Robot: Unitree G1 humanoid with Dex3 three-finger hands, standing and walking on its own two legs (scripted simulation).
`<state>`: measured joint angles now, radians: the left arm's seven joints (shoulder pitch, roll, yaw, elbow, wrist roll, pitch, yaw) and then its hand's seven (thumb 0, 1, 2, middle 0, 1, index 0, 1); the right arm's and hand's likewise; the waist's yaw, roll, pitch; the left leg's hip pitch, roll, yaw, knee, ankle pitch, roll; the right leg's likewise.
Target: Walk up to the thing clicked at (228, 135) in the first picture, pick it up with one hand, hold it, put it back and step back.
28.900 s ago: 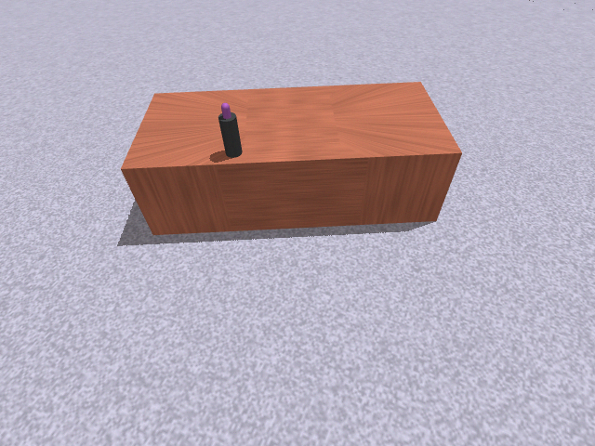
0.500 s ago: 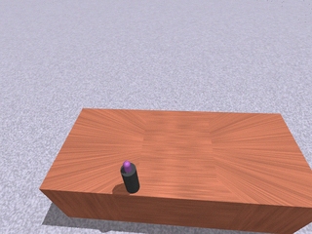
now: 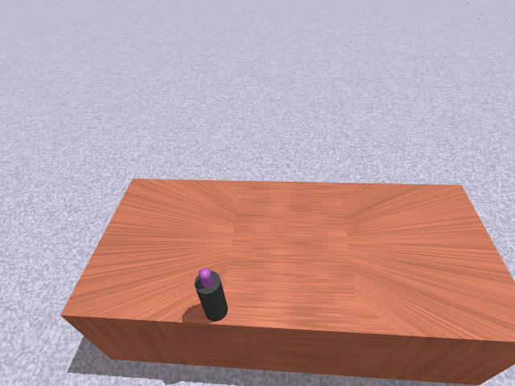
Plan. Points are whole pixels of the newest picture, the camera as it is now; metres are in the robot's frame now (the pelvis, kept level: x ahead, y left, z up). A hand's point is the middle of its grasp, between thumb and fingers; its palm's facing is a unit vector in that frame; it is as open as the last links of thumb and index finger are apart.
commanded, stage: home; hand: left
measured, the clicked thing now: (210, 292) +0.43 +0.18 -0.28
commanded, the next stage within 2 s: stand in 0.08 s
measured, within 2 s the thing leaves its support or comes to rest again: neither
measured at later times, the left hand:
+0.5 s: hand out of the picture +0.08 +0.24 -0.15, palm faces -0.02 -0.93 -0.36, open 12.8 cm
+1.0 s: hand out of the picture +0.09 +0.23 -0.15, palm faces -0.02 -0.94 -0.35, open 7.4 cm
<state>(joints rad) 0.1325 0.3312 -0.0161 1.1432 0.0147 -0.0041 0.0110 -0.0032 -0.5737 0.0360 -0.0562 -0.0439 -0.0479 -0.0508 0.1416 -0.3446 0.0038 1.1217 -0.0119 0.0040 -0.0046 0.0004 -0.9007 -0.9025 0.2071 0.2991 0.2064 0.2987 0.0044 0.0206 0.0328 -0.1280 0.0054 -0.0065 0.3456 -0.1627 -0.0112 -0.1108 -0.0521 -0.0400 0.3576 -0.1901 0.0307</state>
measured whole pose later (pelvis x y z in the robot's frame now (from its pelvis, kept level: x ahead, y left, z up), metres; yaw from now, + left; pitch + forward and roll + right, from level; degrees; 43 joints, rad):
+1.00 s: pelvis +0.02 -0.02 +0.00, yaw +0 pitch -3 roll +0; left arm 0.11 0.34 0.00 1.13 0.01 -0.01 0.00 0.00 0.89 0.90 -0.21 -0.30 -0.20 -0.30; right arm 0.12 -0.35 0.00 1.13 -0.01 0.00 0.00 0.00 -0.90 -0.90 0.21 0.30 0.21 0.30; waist 0.00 0.01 0.04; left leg -0.10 0.03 -0.01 0.31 -0.17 -0.04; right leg -0.08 -0.02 -0.05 0.33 -0.20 0.01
